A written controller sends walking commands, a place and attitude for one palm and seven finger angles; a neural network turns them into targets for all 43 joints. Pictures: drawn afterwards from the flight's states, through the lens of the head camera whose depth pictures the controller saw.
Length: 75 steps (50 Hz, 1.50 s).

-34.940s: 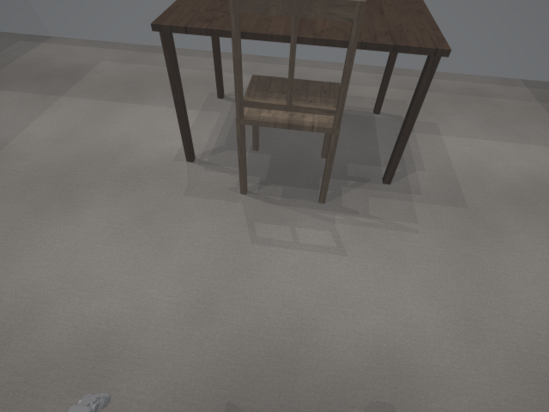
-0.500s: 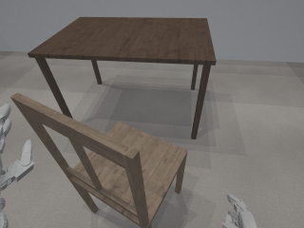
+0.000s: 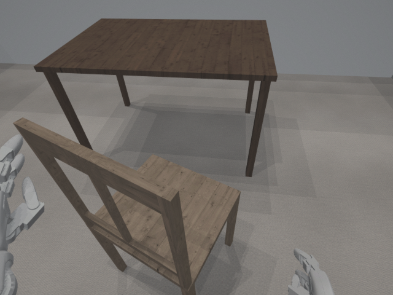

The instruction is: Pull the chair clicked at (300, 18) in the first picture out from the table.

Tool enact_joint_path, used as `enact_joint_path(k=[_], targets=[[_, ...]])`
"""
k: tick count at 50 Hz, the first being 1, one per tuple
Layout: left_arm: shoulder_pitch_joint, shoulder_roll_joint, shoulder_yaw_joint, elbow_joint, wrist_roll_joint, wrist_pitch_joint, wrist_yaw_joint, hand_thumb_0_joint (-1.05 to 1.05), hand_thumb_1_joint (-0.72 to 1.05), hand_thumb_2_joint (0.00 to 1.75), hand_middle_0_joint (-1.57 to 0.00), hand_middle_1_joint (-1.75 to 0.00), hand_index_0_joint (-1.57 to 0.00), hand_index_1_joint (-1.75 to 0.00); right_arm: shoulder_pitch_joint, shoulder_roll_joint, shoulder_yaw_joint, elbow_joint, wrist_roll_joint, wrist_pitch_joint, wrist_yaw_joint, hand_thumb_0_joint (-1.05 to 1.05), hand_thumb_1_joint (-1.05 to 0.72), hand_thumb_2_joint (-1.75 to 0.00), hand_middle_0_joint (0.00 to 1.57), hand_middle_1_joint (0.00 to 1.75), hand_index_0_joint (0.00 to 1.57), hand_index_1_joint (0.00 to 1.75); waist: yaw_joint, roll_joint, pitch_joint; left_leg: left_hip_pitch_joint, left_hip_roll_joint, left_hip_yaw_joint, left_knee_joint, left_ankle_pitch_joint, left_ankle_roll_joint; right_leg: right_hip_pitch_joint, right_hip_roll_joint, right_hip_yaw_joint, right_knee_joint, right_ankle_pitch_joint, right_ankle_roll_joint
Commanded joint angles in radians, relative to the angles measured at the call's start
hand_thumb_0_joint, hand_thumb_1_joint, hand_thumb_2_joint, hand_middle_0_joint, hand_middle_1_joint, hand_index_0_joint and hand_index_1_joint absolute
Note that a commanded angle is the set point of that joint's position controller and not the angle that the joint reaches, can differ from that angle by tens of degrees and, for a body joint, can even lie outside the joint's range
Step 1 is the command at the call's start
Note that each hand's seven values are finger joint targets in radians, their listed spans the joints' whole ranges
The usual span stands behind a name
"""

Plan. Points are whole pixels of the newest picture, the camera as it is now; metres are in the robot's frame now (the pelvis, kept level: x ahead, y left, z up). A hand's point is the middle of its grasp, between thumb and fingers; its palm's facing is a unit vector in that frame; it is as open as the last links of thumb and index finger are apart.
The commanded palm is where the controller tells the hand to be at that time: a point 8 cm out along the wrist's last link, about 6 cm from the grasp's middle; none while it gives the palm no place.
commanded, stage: step back with the hand held close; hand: left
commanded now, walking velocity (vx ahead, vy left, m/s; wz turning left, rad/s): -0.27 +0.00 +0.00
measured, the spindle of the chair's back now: (113, 211) +0.32 +0.27 -0.07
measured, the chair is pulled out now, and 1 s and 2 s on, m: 0.56 0.56 0.56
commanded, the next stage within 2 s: stop stepping back and stand still in 1.60 s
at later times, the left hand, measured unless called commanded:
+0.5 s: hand (21, 232) +0.15 +0.28 +0.16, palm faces +0.43 -0.75 -0.50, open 7.4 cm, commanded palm +0.10 +0.31 +0.18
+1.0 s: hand (14, 250) +0.12 +0.26 +0.17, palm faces +0.47 -0.73 -0.49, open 7.4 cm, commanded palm +0.06 +0.30 +0.18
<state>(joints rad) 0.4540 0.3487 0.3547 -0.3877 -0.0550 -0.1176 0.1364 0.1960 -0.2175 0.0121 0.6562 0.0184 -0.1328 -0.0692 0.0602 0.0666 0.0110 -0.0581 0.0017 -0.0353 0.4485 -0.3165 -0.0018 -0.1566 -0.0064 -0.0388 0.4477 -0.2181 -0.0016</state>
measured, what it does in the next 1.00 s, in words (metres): shifts its weight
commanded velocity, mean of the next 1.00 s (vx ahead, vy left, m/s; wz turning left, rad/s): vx -0.31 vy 0.00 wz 0.01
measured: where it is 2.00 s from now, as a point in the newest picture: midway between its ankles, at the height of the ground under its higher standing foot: outside the picture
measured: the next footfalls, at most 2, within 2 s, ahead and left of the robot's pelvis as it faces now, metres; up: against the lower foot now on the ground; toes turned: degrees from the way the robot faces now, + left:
right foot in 1.18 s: -0.05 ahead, -0.13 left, +0.00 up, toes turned +5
left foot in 1.58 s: -0.11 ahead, +0.11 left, +0.00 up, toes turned +2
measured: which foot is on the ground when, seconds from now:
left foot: down 0.00-1.00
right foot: down 0.00-1.00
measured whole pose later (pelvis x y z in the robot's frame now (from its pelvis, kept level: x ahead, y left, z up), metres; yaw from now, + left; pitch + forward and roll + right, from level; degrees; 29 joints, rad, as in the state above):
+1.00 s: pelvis -0.08 +0.00 -0.01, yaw +1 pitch +1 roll +0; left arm 0.51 0.42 0.43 -0.52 0.00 -0.24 0.18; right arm 0.20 -0.21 -0.03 0.63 -0.01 -0.09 -0.07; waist 0.01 -0.01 0.03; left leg -0.38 -0.01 -0.05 0.65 -0.32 0.01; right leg -0.43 0.00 -0.02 0.54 -0.13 -0.01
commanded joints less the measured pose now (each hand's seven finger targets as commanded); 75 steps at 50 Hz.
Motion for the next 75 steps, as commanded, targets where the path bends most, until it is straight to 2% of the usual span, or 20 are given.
enact_joint_path(k=[1, 4, 12, 18, 32, 41, 44, 47, 50, 53, 55, 57, 61, 63, 65, 67, 69, 72, 73, 75], targets=[[-0.04, 0.212, 0.144, -0.172, 0.015, -0.104, 0.015, 0.0, 0.9, 0.9, -0.2, -0.3, -0.2, -0.3, -0.114, -0.112, -0.037, -0.167, -0.007, -0.022, -0.002, 0.0, -0.9, -0.9, 0.2, 0.3, 0.2, 0.3, -0.029, -0.083, 0.007, -0.138, 0.028, -0.017, -0.06, 0.148, 0.041, -0.011, -0.086, 0.125, -0.132, 0.123, -0.017], [0.037, 0.191, 0.129, -0.206, 0.02, -0.107, 0.012, 0.0, 0.9, 0.9, -0.2, -0.3, -0.2, -0.3, -0.123, -0.121, -0.043, -0.186, -0.016, 0.003, -0.004, 0.0, -0.9, -0.9, 0.2, 0.3, 0.2, 0.3, -0.028, -0.005, -0.085, -0.13, 0.045, -0.016, -0.071, 0.274, 0.035, 0.047, -0.086, 0.094, -0.069, 0.252, -0.012], [0.1, 0.26, 0.192, -0.305, 0.019, -0.111, 0.036, 0.0, 0.9, 0.9, -0.2, -0.3, -0.2, -0.3, -0.124, -0.114, -0.063, -0.217, -0.011, 0.044, -0.02, 0.0, -0.9, -0.9, 0.2, 0.3, 0.2, 0.3, -0.027, -0.043, -0.186, -0.186, 0.067, -0.035, -0.052, 0.37, 0.027, 0.102, -0.086, 0.069, 0.012, 0.37, -0.001], [0.09, 0.259, 0.19, -0.286, 0.022, -0.109, 0.044, 0.0, 0.9, 0.9, -0.2, -0.3, -0.2, -0.3, -0.126, -0.12, -0.065, -0.213, -0.011, 0.048, -0.032, 0.0, -0.9, -0.9, 0.2, 0.3, 0.2, 0.3, -0.029, 0.016, -0.125, -0.288, 0.087, -0.062, -0.085, 0.289, 0.041, 0.082, -0.07, 0.071, 0.049, 0.299, 0.002], [0.015, 0.259, 0.174, -0.336, 0.05, -0.142, 0.066, 0.0, 0.9, 0.9, -0.2, -0.3, -0.2, -0.3, -0.078, -0.131, -0.061, -0.219, -0.015, 0.019, -0.02, 0.0, -0.9, -0.9, 0.2, 0.3, 0.2, 0.3, -0.045, -0.028, -0.045, -0.445, 0.056, -0.071, -0.058, -0.214, 0.065, -0.042, -0.088, 0.159, -0.088, -0.192, -0.01], [0.053, 0.269, 0.224, -0.334, 0.061, -0.173, 0.063, 0.0, 0.9, 0.9, -0.2, -0.3, -0.2, -0.3, -0.085, -0.134, -0.071, -0.216, -0.02, -0.014, -0.022, 0.0, -0.9, -0.9, 0.2, 0.3, 0.2, 0.3, -0.035, 0.062, -0.107, -0.645, 0.127, -0.128, -0.118, -0.133, 0.096, 0.191, -0.031, 0.111, 0.169, 0.18, 0.008], [0.043, 0.263, 0.221, -0.314, 0.062, -0.176, 0.06, 0.0, 0.9, 0.9, -0.2, -0.3, -0.2, -0.3, -0.069, -0.129, -0.079, -0.2, -0.021, -0.016, -0.018, 0.0, -0.9, -0.9, 0.2, 0.3, 0.2, 0.3, -0.039, -0.007, -0.081, -0.669, 0.09, -0.1, -0.056, -0.181, 0.084, 0.154, -0.062, 0.171, 0.126, 0.18, -0.01], [0.03, 0.27, 0.203, -0.309, 0.046, -0.175, 0.064, 0.0, 0.9, 0.9, -0.2, -0.3, -0.2, -0.3, -0.044, -0.123, -0.092, -0.175, -0.026, -0.009, -0.004, 0.0, -0.9, -0.9, 0.2, 0.3, 0.2, 0.3, -0.054, -0.163, -0.102, -0.432, -0.008, -0.018, 0.143, -0.123, 0.035, -0.093, -0.189, 0.281, -0.105, 0.026, -0.073], [0.049, 0.281, 0.204, -0.317, 0.039, -0.173, 0.08, 0.0, 0.9, 0.9, -0.2, -0.3, -0.2, -0.3, -0.05, -0.11, -0.093, -0.155, -0.029, 0.005, 0.001, 0.0, -0.9, -0.9, 0.2, 0.3, 0.2, 0.3, -0.059, -0.215, -0.135, -0.264, -0.013, 0.005, 0.181, -0.051, 0.027, -0.215, -0.24, 0.232, -0.177, -0.099, -0.097], [0.098, 0.308, 0.245, -0.327, 0.048, -0.185, 0.086, 0.0, 0.9, 0.9, -0.2, -0.3, -0.2, -0.3, -0.091, -0.12, -0.089, -0.166, -0.027, 0.013, -0.011, 0.0, -0.9, -0.9, 0.2, 0.3, 0.2, 0.3, -0.055, -0.041, -0.123, -0.325, 0.084, -0.102, -0.035, 0.008, 0.065, -0.179, -0.104, 0.117, -0.024, -0.092, -0.03], [0.105, 0.294, 0.255, -0.362, 0.065, -0.203, 0.075, 0.0, 0.9, 0.9, -0.2, -0.3, -0.2, -0.3, -0.105, -0.126, -0.086, -0.187, -0.022, -0.001, -0.021, 0.0, -0.9, -0.9, 0.2, 0.3, 0.2, 0.3, -0.055, 0.138, -0.146, -0.603, 0.238, -0.231, -0.18, -0.089, 0.13, 0.073, 0.008, 0.053, 0.266, 0.012, 0.014], [0.059, 0.292, 0.266, -0.365, 0.076, -0.211, 0.066, 0.0, 0.9, 0.9, -0.2, -0.3, -0.2, -0.3, -0.105, -0.121, -0.089, -0.191, -0.025, -0.018, -0.028, 0.0, -0.9, -0.9, 0.2, 0.3, 0.2, 0.3, -0.049, 0.174, -0.101, -0.803, 0.28, -0.241, -0.22, -0.198, 0.16, 0.194, 0.025, 0.071, 0.395, 0.006, 0.013], [0.1, 0.272, 0.244, -0.359, 0.058, -0.238, 0.046, 0.0, 0.9, 0.9, -0.2, -0.3, -0.2, -0.3, -0.066, -0.118, -0.094, -0.152, -0.034, -0.06, -0.024, 0.0, -0.9, -0.9, 0.2, 0.3, 0.2, 0.3, -0.041, 0.089, -0.108, -0.503, 0.207, -0.184, -0.054, 0.177, 0.123, 0.011, 0.017, 0.081, 0.195, 0.034, -0.005], [0.104, 0.271, 0.22, -0.374, 0.05, -0.245, 0.04, 0.0, 0.9, 0.9, -0.2, -0.3, -0.2, -0.3, -0.053, -0.117, -0.091, -0.115, -0.047, -0.07, -0.018, 0.0, -0.9, -0.9, 0.2, 0.3, 0.2, 0.3, -0.049, 0.082, -0.192, -0.244, 0.177, -0.128, 0.039, 0.524, 0.088, -0.081, -0.009, 0.092, 0.087, 0.234, -0.012], [0.02, 0.281, 0.194, -0.424, 0.045, -0.257, 0.038, 0.0, 0.9, 0.9, -0.2, -0.3, -0.2, -0.3, -0.068, -0.114, -0.081, -0.111, -0.054, -0.073, -0.023, 0.0, -0.9, -0.9, 0.2, 0.3, 0.2, 0.3, -0.062, 0.101, -0.272, -0.127, 0.153, -0.068, 0.086, 0.663, 0.058, -0.091, -0.042, 0.115, 0.082, 0.436, -0.001], [0.031, 0.288, 0.199, -0.42, 0.034, -0.254, 0.043, 0.0, 0.9, 0.9, -0.2, -0.3, -0.2, -0.3, -0.061, -0.112, -0.101, -0.114, -0.044, -0.069, -0.026, 0.0, -0.9, -0.9, 0.2, 0.3, 0.2, 0.3, -0.06, 0.034, -0.313, -0.086, 0.112, -0.013, 0.131, 0.597, 0.036, -0.102, -0.063, 0.135, 0.05, 0.519, 0.026], [0.082, 0.305, 0.224, -0.375, 0.029, -0.243, 0.045, 0.0, 0.9, 0.9, -0.2, -0.3, -0.2, -0.3, -0.075, -0.094, -0.104, -0.124, -0.039, -0.048, -0.029, 0.0, -0.9, -0.9, 0.2, 0.3, 0.2, 0.3, -0.059, -0.065, -0.298, -0.166, 0.041, 0.028, 0.167, 0.368, 0.009, -0.08, -0.138, 0.198, -0.025, 0.57, -0.007], [0.106, 0.32, 0.25, -0.298, 0.015, -0.211, 0.058, 0.0, 0.9, 0.9, -0.2, -0.3, -0.2, -0.3, -0.122, -0.076, -0.116, -0.132, -0.03, -0.014, -0.022, 0.0, -0.9, -0.9, 0.2, 0.3, 0.2, 0.3, -0.037, -0.233, -0.189, -0.322, -0.045, -0.002, 0.435, -0.115, -0.009, -0.168, -0.32, 0.338, -0.199, 0.298, -0.146], [0.114, 0.333, 0.273, -0.28, 0.019, -0.199, 0.063, 0.0, 0.9, 0.9, -0.2, -0.3, -0.2, -0.3, -0.132, -0.078, -0.121, -0.13, -0.031, -0.006, -0.021, 0.0, -0.9, -0.9, 0.2, 0.3, 0.2, 0.3, -0.029, -0.235, -0.175, -0.339, -0.042, -0.029, 0.512, -0.167, -0.008, -0.203, -0.337, 0.342, -0.223, 0.22, -0.191], [0.131, 0.267, 0.236, -0.23, 0.028, -0.184, 0.051, 0.0, 0.9, 0.9, -0.2, -0.3, -0.2, -0.3, -0.132, -0.048, -0.086, -0.144, -0.037, 0.014, -0.021, 0.0, -0.9, -0.9, 0.2, 0.3, 0.2, 0.3, -0.058, -0.274, -0.097, -0.315, 0.011, -0.047, 0.32, -0.118, 0.005, -0.223, -0.253, 0.225, -0.14, 0.286, -0.157]])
